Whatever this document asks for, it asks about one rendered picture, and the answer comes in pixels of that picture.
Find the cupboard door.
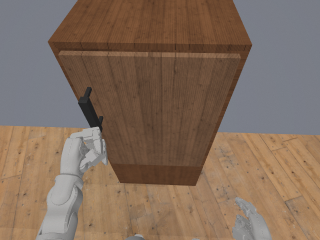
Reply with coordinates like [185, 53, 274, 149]
[58, 50, 241, 167]

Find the left robot hand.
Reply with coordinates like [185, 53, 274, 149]
[60, 126, 108, 178]

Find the handle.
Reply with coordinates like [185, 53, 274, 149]
[78, 87, 103, 132]

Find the robot left forearm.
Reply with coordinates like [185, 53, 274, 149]
[35, 173, 84, 240]

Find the right robot hand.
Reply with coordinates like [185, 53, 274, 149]
[232, 197, 272, 240]

